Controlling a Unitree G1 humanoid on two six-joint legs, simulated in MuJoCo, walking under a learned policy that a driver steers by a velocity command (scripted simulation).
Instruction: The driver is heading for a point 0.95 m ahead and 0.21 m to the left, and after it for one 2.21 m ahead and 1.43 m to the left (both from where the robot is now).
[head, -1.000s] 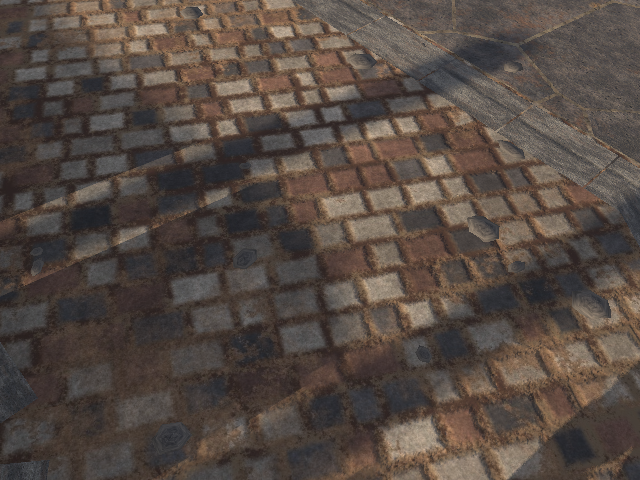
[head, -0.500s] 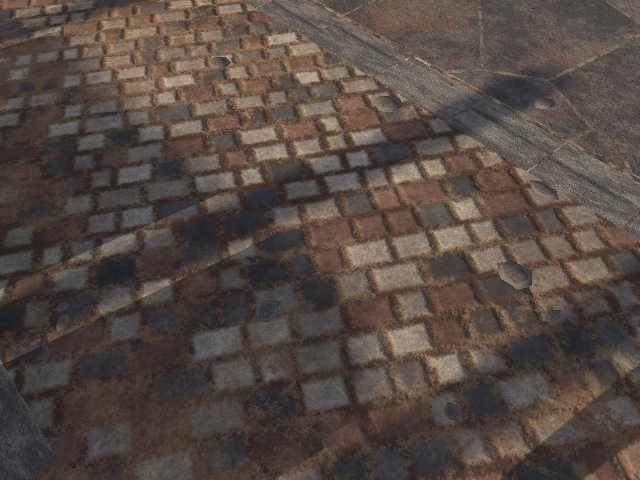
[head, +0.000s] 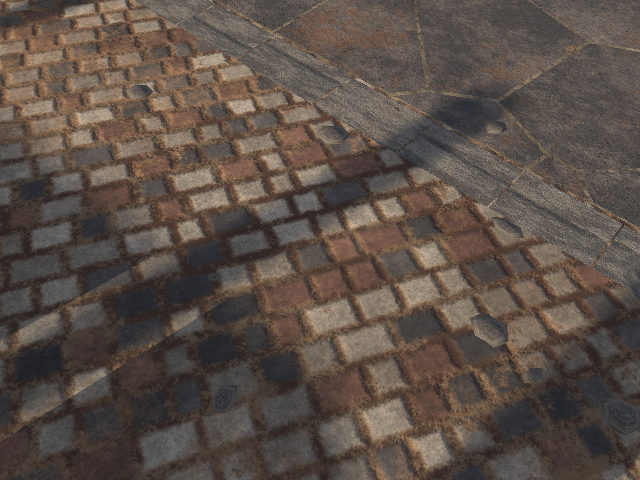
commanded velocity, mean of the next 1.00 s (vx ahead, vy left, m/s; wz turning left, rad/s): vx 0.50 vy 0.00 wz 0.29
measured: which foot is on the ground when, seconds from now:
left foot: down 0.00-0.18, up 0.20-0.68, down 0.70-1.00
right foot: up 0.00-0.14, down 0.16-0.70, up 0.72-1.00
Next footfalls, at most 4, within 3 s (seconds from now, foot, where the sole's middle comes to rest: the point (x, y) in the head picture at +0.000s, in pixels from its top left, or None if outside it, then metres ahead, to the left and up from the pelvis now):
0.16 right None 0.30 -0.13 -0.78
0.70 left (241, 439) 0.58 0.13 -0.78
1.18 right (282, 306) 0.91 0.03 -0.78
1.66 left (139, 281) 1.00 0.39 -0.78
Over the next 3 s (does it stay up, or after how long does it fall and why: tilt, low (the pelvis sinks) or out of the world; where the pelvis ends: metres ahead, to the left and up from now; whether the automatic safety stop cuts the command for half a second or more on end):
stays up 1.51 0.63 0.00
